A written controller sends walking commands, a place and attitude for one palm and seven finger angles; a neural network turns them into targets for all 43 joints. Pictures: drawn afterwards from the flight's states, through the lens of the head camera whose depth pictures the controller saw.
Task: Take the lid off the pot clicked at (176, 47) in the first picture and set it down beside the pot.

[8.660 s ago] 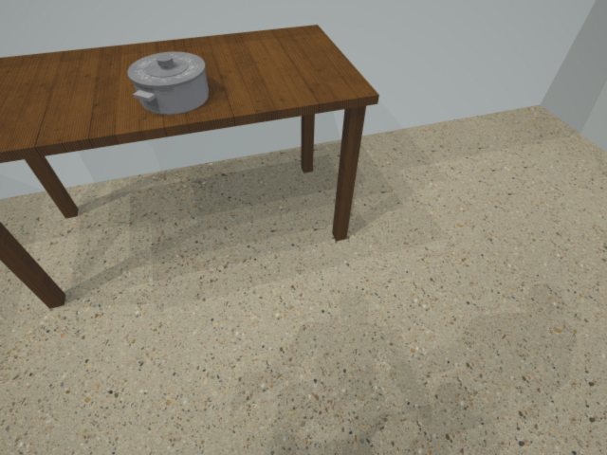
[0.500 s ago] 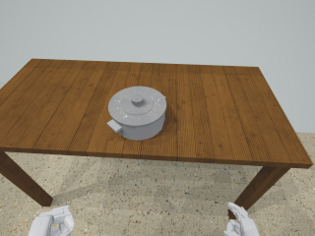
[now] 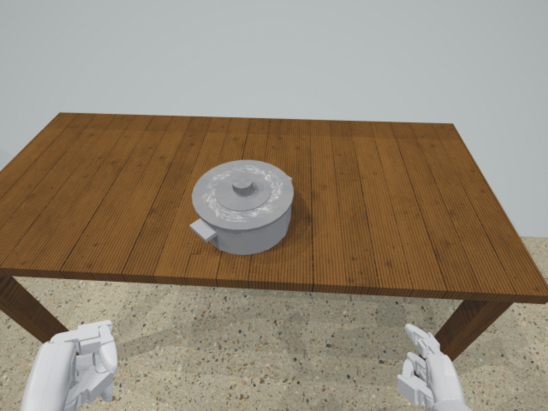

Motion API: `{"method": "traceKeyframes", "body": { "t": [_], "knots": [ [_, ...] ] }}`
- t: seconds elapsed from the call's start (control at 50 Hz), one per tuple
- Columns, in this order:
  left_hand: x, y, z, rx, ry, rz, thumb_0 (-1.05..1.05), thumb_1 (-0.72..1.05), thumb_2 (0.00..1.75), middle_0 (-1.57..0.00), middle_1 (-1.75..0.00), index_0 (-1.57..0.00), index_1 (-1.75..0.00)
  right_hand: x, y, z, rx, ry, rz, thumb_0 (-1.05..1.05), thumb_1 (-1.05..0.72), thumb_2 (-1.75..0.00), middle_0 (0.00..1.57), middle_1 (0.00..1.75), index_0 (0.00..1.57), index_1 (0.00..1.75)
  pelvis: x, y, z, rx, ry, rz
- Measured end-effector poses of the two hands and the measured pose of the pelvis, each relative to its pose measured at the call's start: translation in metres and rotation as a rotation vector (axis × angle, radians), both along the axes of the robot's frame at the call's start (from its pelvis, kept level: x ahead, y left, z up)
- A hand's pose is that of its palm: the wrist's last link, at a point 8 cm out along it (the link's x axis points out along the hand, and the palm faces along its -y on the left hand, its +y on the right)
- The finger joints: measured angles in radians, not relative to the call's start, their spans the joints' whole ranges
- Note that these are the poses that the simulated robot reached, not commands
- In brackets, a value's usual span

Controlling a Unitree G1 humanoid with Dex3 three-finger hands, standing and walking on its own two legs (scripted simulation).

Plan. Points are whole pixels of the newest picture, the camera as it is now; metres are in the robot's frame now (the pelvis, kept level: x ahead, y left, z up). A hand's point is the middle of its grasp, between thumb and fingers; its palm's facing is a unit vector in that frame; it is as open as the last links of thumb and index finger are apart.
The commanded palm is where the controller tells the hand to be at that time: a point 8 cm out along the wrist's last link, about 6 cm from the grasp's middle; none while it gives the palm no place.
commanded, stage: raise the hand higher, near the body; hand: left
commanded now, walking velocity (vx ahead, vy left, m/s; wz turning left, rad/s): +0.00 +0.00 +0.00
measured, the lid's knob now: (242, 184) +0.52 +0.13 +0.03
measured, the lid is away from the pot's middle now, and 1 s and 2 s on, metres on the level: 0.00 0.00 0.00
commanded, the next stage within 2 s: reach forward and open the fingers in 0.22 s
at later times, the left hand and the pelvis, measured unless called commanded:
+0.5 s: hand (89, 331) +0.18 +0.25 +0.08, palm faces +0.06 -0.34 -0.94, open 3.0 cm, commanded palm +0.15 +0.27 +0.13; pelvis -0.01 +0.00 +0.00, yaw -2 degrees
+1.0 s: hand (93, 309) +0.20 +0.26 +0.08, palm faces -0.19 -0.10 -0.98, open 6.3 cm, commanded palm +0.19 +0.26 +0.15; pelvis -0.03 +0.01 +0.00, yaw +1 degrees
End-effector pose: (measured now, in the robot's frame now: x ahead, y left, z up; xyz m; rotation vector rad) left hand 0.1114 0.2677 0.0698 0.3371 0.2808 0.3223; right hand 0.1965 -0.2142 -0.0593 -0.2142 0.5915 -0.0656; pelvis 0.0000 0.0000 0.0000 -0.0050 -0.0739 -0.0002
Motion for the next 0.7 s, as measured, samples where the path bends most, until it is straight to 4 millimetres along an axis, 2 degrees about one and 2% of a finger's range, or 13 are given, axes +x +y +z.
{"method": "traceKeyframes", "body": {
  "t": [0.18, 0.34, 0.44, 0.52, 0.58, 0.7],
  "knots": [
    [0.012, 0.003, 0.027, 0.042, -0.1, -0.013, 0.02, 0.9, 0.9, -1.3, -1.5, -1.29, -1.49, -0.001, 0.014, -0.006, 0.027, 0.027, 0.037, 0.01, -0.9, -0.9, 0.2, 0.3, 0.21, 0.3, 0.001, 0.001, 0.0, -0.001, -0.004, 0.0],
    [0.025, 0.003, 0.051, 0.086, -0.192, -0.038, 0.02, 0.9, 0.9, -1.3, -1.5, -1.3, -1.49, -0.013, 0.009, -0.014, 0.025, 0.066, 0.021, 0.01, -0.9, -0.9, 0.2, 0.3, 0.21, 0.3, 0.001, 0.0, 0.0, -0.001, -0.005, -0.006],
    [0.038, -0.003, 0.064, 0.595, -0.03, -0.151, 0.02, 0.88, 0.89, -1.28, -1.49, -1.28, -1.48, -0.016, -0.001, -0.022, 0.016, 0.14, 0.032, 0.01, -0.9, -0.9, 0.2, 0.3, 0.21, 0.3, -0.005, 0.001, -0.003, 0.001, 0.042, -0.02],
    [0.043, 0.001, 0.065, 0.906, 0.124, -0.225, 0.01, 0.81, 0.9, -1.24, -1.43, -1.24, -1.43, -0.014, -0.01, -0.029, 0.033, 0.19, 0.005, 0.01, -0.9, -0.9, 0.2, 0.3, 0.21, 0.3, -0.01, 0.002, -0.004, 0.002, 0.065, -0.03],
    [0.048, 0.006, 0.064, 1.009, 0.209, -0.266, 0.01, 0.75, 0.93, -1.22, -1.35, -1.21, -1.34, -0.011, -0.014, -0.032, 0.047, 0.198, -0.013, 0.01, -0.9, -0.9, 0.2, 0.3, 0.21, 0.3, -0.013, 0.002, -0.004, 0.0, 0.065, -0.022],
    [0.06, 0.002, 0.059, 1.02, 0.282, -0.396, 0.01, 0.58, 1.01, -1.17, -1.14, -1.16, -1.13, -0.005, -0.013, -0.028, 0.052, 0.168, -0.019, 0.01, -0.9, -0.9, 0.2, 0.3, 0.2, 0.3, -0.016, 0.002, -0.003, -0.002, 0.043, -0.001]
  ]
}}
